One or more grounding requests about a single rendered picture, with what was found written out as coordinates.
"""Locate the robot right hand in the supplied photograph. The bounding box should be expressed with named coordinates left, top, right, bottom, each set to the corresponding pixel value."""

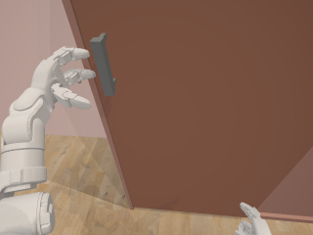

left=235, top=202, right=272, bottom=235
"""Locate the left robot upper arm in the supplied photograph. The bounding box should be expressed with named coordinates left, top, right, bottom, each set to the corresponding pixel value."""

left=0, top=191, right=56, bottom=235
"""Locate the robot left hand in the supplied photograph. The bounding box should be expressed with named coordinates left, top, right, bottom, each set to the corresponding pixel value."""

left=30, top=46, right=96, bottom=110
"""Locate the handle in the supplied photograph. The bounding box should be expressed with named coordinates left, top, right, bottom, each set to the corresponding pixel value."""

left=89, top=32, right=116, bottom=97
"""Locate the robot left forearm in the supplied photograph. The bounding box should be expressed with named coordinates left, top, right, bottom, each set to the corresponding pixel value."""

left=0, top=87, right=55, bottom=201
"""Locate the wardrobe door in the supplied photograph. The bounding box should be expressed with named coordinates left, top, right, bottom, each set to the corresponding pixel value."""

left=71, top=0, right=313, bottom=218
left=257, top=147, right=313, bottom=217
